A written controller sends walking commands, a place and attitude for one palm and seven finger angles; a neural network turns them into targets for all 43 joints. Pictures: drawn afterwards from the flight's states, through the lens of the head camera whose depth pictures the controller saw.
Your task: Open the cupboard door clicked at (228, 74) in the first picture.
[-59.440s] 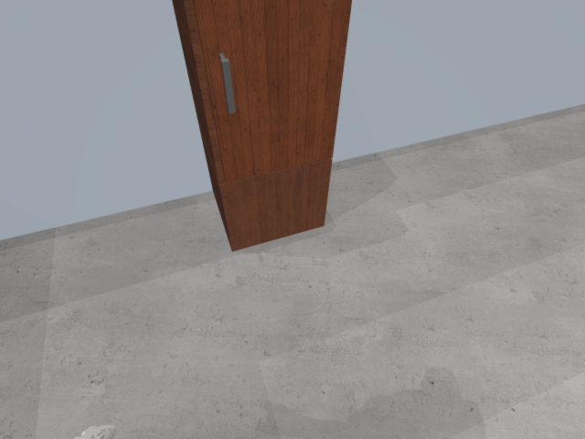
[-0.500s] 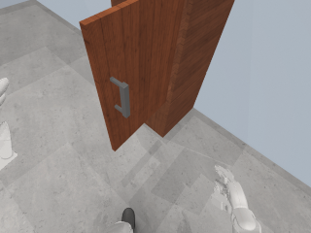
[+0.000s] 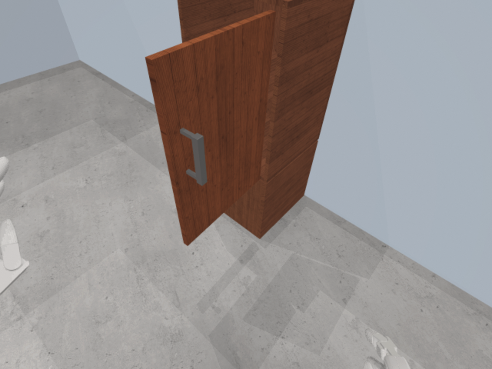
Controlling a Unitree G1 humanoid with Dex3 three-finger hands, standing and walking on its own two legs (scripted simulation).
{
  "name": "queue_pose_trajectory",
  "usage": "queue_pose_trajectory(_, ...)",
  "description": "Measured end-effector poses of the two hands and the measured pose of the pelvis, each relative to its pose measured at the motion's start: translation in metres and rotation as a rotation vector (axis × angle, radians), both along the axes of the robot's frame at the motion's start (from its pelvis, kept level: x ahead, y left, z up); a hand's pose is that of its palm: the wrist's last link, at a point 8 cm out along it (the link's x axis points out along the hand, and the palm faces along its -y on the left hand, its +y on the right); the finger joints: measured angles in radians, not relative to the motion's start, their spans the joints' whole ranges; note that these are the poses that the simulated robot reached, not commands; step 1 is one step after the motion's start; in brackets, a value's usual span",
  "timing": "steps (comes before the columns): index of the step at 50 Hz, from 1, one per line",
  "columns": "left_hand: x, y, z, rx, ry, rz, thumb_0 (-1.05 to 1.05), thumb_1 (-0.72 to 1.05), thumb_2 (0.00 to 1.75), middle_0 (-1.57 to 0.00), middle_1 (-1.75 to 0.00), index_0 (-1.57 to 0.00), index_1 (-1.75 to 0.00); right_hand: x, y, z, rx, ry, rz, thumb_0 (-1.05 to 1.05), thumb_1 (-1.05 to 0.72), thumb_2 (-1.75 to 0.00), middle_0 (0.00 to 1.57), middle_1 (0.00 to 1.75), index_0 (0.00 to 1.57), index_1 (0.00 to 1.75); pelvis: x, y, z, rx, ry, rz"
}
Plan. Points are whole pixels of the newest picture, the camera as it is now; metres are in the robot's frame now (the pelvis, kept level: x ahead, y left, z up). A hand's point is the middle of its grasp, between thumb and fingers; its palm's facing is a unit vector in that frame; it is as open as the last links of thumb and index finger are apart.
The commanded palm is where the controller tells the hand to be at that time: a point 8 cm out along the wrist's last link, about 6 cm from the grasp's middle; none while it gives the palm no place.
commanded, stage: stop stepping back and stand still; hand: left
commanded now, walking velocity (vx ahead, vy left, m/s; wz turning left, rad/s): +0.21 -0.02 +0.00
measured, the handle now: (193, 157) +0.57 +0.14 +0.02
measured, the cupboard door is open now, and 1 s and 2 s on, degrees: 93 93 93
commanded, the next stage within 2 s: let the arm hang, fingers relaxed in 0.34 s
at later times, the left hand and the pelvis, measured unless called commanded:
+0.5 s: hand (27, 280) +0.21 +0.29 +0.12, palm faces +0.33 -0.79 -0.52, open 7.4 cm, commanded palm none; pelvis +0.00 +0.02 +0.00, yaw +2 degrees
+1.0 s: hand out of the picture -0.06 +0.22 -0.16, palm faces +0.06 -0.97 -0.22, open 7.2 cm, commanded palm none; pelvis -0.01 +0.04 +0.01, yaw +2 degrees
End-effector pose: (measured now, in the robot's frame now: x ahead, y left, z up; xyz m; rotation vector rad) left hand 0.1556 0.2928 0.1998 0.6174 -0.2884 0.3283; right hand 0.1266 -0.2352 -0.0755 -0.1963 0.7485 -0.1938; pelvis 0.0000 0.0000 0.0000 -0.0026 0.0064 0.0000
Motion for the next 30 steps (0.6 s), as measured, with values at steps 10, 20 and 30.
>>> queue_pose_trajectory(10,-0.013,0.027,-0.022,-0.131,-0.054,0.104,0.01,0.89,0.9,-0.21,-0.3,-0.21,-0.31,-0.014,0.011,-0.013,-0.063,0.077,0.043,0.02,-0.9,-0.9,0.2,0.3,0.2,0.3,-0.007,0.018,-0.005,-0.006,-0.02,0.027)
queue_pose_trajectory(20,-0.001,0.017,-0.008,-0.03,0.003,0.055,0.01,0.89,0.9,-0.22,-0.3,-0.21,-0.31,0.017,0.034,-0.006,0.033,-0.021,0.078,0.02,-0.9,-0.9,0.2,0.3,0.2,0.3,-0.002,0.013,-0.001,0.0,-0.019,0.023)
queue_pose_trajectory(30,0.002,0.026,-0.223,-0.418,0.802,0.208,0.0,0.91,0.9,-0.2,-0.3,-0.2,-0.3,0.014,0.024,-0.045,0.022,0.191,0.121,0.01,-0.9,-0.9,0.2,0.3,0.2,0.3,0.002,0.032,-0.009,0.006,0.015,0.056)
